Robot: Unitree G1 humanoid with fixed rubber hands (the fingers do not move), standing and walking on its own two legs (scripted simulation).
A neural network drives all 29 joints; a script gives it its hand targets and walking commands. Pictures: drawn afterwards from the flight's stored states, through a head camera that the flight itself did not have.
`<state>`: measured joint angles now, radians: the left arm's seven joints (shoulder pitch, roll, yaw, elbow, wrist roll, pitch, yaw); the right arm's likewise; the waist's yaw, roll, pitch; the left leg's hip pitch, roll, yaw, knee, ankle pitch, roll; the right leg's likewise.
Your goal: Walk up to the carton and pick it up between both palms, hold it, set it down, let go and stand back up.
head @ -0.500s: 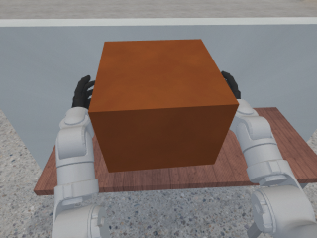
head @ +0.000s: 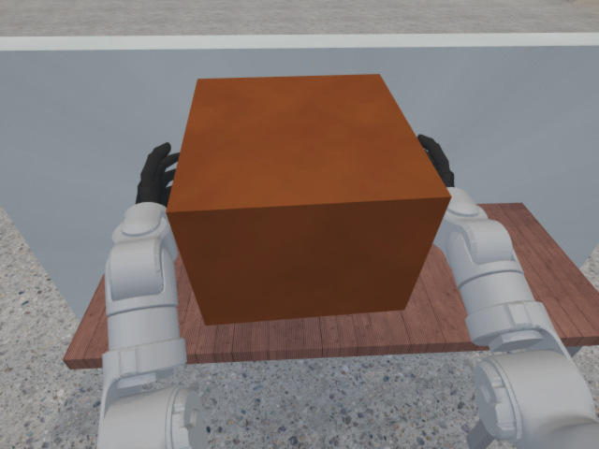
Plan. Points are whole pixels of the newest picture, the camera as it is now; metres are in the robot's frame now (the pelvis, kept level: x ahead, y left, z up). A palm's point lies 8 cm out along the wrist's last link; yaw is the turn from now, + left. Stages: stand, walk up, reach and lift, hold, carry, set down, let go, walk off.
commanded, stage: hold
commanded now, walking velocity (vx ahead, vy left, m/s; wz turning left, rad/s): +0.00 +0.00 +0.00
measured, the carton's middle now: (298, 191) +0.40 +0.00 +0.18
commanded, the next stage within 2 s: none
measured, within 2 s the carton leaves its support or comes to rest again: neither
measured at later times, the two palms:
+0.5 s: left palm (151, 208) +0.36 +0.19 +0.20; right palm (429, 202) +0.36 -0.17 +0.19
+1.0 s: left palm (154, 206) +0.36 +0.18 +0.20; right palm (430, 198) +0.36 -0.17 +0.19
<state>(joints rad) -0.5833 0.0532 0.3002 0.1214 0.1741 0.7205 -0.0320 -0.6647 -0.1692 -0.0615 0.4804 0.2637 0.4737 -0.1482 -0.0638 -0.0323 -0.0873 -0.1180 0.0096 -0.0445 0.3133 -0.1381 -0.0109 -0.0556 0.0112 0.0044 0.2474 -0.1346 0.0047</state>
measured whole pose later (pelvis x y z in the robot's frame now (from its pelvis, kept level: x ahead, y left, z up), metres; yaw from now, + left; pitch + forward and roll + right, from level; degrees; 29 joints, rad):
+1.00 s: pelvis +0.00 +0.00 +0.00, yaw +0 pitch -3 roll -1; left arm -0.62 0.06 0.31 0.20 0.17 0.69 -0.03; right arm -0.68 -0.16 -0.07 0.55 0.23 0.43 -0.14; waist -0.06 -0.03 -0.08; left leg -0.12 0.00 -0.04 0.31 -0.13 -0.01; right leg -0.06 0.01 0.00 0.25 -0.13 0.01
